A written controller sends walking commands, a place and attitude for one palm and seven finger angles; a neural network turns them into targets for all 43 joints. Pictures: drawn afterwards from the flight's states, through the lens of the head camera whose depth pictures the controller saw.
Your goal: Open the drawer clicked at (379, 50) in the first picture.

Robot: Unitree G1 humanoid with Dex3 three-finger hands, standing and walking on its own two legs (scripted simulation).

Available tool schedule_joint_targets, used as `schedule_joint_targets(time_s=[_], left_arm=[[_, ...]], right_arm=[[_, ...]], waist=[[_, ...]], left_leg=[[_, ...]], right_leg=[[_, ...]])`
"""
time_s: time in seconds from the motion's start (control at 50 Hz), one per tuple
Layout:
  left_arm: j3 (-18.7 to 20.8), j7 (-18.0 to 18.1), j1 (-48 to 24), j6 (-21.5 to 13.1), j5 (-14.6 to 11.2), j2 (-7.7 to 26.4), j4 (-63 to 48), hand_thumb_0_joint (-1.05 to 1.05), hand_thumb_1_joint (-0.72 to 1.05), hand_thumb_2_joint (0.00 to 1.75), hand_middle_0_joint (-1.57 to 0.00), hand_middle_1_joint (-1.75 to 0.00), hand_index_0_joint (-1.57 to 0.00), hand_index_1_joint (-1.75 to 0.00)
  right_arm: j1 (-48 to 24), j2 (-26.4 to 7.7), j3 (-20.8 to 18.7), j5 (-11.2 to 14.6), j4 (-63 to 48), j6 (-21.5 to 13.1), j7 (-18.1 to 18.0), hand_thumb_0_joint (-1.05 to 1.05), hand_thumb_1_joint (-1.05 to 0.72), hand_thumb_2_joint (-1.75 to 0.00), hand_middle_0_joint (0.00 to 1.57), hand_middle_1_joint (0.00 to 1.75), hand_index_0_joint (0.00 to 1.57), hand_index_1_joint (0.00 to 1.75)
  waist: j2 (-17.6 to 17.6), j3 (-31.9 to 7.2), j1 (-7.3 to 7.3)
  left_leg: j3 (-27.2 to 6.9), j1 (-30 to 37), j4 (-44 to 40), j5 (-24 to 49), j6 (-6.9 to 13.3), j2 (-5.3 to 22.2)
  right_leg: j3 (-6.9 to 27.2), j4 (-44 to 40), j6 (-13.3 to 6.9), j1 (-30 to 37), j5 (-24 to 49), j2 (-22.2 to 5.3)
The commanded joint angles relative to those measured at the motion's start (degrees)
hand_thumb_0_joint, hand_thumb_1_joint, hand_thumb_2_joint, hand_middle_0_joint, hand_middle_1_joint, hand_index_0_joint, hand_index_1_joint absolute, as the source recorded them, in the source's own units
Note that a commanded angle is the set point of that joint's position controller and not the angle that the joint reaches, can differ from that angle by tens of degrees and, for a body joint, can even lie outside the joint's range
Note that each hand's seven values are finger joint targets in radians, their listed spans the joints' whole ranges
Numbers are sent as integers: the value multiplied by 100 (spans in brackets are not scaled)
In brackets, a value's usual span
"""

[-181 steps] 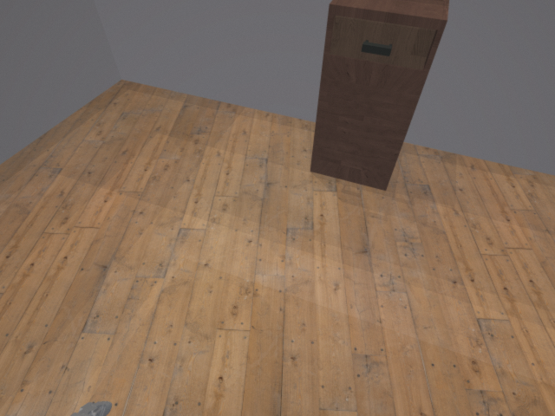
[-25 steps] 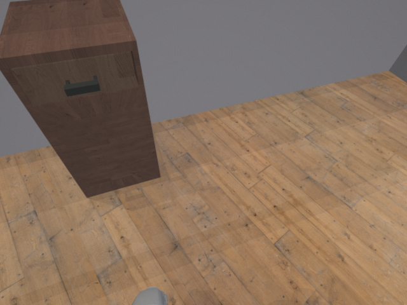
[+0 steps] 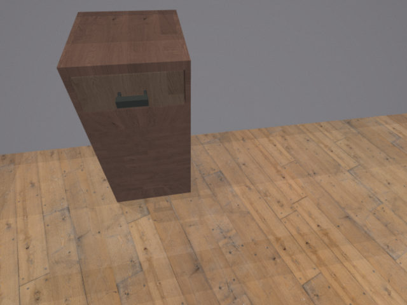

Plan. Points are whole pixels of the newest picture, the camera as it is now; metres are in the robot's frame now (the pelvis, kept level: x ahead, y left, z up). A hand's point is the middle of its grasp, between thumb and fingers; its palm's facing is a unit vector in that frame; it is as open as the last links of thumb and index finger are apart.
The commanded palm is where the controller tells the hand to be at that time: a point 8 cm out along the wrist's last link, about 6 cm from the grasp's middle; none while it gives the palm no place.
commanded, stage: turn to face it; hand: left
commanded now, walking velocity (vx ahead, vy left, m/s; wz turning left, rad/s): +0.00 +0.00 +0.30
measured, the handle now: (132, 97) +0.75 +0.28 -0.05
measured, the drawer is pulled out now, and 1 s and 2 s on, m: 0.00 0.00 0.00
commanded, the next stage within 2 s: take the last steps up to it in 0.18 s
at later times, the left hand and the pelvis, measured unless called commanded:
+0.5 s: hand out of the picture -0.05 +0.15 -0.17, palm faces +0.26 -0.94 -0.21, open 7.3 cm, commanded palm none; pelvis -0.01 -0.03 +0.00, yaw +10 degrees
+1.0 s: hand out of the picture +0.12 +0.14 -0.18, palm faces +0.24 -0.95 -0.20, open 7.3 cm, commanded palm none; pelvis +0.12 -0.04 -0.01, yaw +11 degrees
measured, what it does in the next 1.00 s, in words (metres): walks ahead: right foot, then left foot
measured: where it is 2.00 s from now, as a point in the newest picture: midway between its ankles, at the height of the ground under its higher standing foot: (199, 302)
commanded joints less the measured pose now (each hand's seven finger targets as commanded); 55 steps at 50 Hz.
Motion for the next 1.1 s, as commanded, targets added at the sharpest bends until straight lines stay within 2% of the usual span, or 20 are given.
schedule_joint_targets(time_s=[0.0,0.06,0.08,0.12,0.18,0.26,0.38,0.46,0.48,0.5,0.52,0.58,0.66,0.76,0.8,0.84,0.86,0.92,0.96,1.08], left_arm=[[36,27,207,-123,-27,254,-407,0,90,90,-20,-30,-20,-30],[36,64,664,-188,-33,321,-289,0,90,90,-20,-30,-20,-30],[58,96,779,-237,0,530,-269,0,90,90,-20,-30,-20,-30],[157,112,493,-247,48,1246,-526,0,90,90,-20,-30,-20,-30],[62,110,-164,-271,32,776,-649,0,90,90,-20,-30,-20,-30],[43,99,269,-332,48,684,-510,0,90,90,-20,-30,-20,-30],[87,-11,934,-397,109,901,-60,0,90,90,-20,-30,-20,-30],[58,-69,604,-360,20,827,79,0,90,90,-20,-30,-20,-30],[7,-98,521,-342,-15,598,35,0,90,90,-20,-30,-20,-30],[-59,-147,456,-337,-20,270,-96,0,90,90,-20,-30,-20,-30],[-86,-181,45,-372,24,211,-327,0,90,90,-20,-30,-20,-30],[23,-273,-223,-351,70,392,-257,0,90,90,-20,-30,-20,-30],[-21,-336,48,-362,29,211,-79,0,90,90,-20,-30,-20,-30],[-5,-336,134,-417,23,153,18,0,90,90,-20,-30,-20,-30],[87,-303,1024,-481,44,390,321,0,90,90,-20,-30,-20,-30],[287,-179,2276,-570,44,1359,638,0,90,90,-20,-30,-20,-30],[267,-117,2139,-555,-23,1272,639,0,90,90,-20,-30,-20,-30],[74,-31,824,-556,40,626,278,0,90,90,-20,-30,-20,-30],[20,-16,513,-590,74,492,208,0,90,90,-20,-30,-20,-30],[45,-68,659,-608,61,631,357,0,90,90,-20,-30,-20,-30]], right_arm=[[91,-1130,-308,-38,-330,-49,-65,0,-90,-90,20,30,20,30],[-67,-1056,-319,17,-368,-23,-37,0,-90,-90,20,30,20,30],[-67,-834,-293,57,-399,-20,-5,0,-90,-90,20,30,20,30],[-122,-617,-277,30,-626,51,26,0,-90,-90,20,30,20,30],[54,-618,-312,-14,-342,191,71,0,-90,-90,20,30,20,30],[-18,-524,-250,14,-305,158,51,0,-90,-90,20,30,20,30],[-444,-434,-128,-21,-402,-12,95,0,-90,-90,20,30,20,30],[435,-413,-64,-9,-9,-159,34,0,-90,-90,20,30,20,30],[781,-605,-89,-15,131,-220,-16,0,-90,-90,20,30,20,30],[1069,-1040,-178,-68,212,-241,-57,0,-90,-90,20,30,20,30],[1353,-1404,-249,-90,194,-218,-84,0,-90,-90,20,30,20,30],[823,-961,-146,-61,160,-305,-128,0,-90,-90,20,30,20,30],[693,-874,-135,-59,180,-423,-154,0,-90,-90,20,30,20,30],[792,-920,-198,-72,380,-377,-129,0,-90,-90,20,30,20,30],[671,-830,-169,-27,400,-378,-124,0,-90,-90,20,30,20,30],[638,-276,-47,73,91,-448,-48,0,-90,-90,20,30,20,30],[299,-482,-81,78,-1,-390,-52,0,-90,-90,20,30,20,30],[28,-390,-122,-24,57,-345,20,0,-90,-90,20,30,20,30],[443,-182,-107,-32,193,-244,53,0,-90,-90,20,30,20,30],[141,-110,-47,-15,14,-323,120,0,-90,-90,20,30,20,30]], waist=[[909,-375,-12],[660,-422,217],[95,-342,272],[-1488,-107,274],[-810,433,-92],[-810,35,99],[-1060,72,461],[-719,-52,10],[1,-126,-131],[1245,66,-268],[1491,456,-458],[1290,984,-237],[780,503,-37],[854,426,36],[379,113,503],[-1958,-601,891],[-1729,-487,907],[-374,281,334],[-502,234,27],[-556,197,98]], left_leg=[[-1831,280,-917,40,627,1471],[-1698,-295,-530,-211,344,1182],[-1361,-835,-29,-703,45,823],[-270,-1372,2246,-2140,-455,-45],[-352,-1264,3828,-1506,-482,265],[-133,-1202,3518,-1489,-658,329],[221,-737,1729,-1897,-513,399],[538,1144,-120,-1089,-375,286],[-22,1798,-568,-1329,-253,706],[-1486,2075,-1120,-2257,161,1780],[-2453,1800,-1674,-2641,608,2487],[-1756,1036,-1878,-2384,600,2165],[-655,1236,-1426,-171,496,1764],[-311,863,-811,86,315,1627],[77,317,366,176,54,1281],[599,-1695,3590,-2579,-261,303],[8,-1882,4405,-2620,-165,518],[-155,-1673,4404,-1453,-218,1001],[70,-1065,3690,-1311,-317,979],[491,-492,1558,-924,-381,727]], right_leg=[[-8,-822,-89,323,56,139],[-42,-2293,-141,1390,1006,149],[428,-3077,-265,1865,951,-314],[2199,-4002,-1249,1061,335,-2303],[1086,-3743,-1054,321,1001,-1517],[523,-3312,-1086,1159,2505,-1388],[952,-3740,-1198,1531,386,-1502],[383,-3289,-808,532,-577,-972],[86,-2668,-584,-81,-608,-701],[-509,-1467,-339,-997,-417,-182],[-670,-435,-292,-1635,-571,48],[-19,776,-336,-1734,122,-346],[-254,-45,-217,-979,501,-327],[-728,-1418,-285,286,957,57],[-637,-2105,-435,1695,1298,111],[2613,-3420,-1340,3406,903,-2037],[2905,-3785,-1525,2941,266,-2169],[1656,-3933,-1379,1226,1,-1713],[818,-3995,-1244,715,496,-1424],[356,-3720,-1280,977,1084,-1195]])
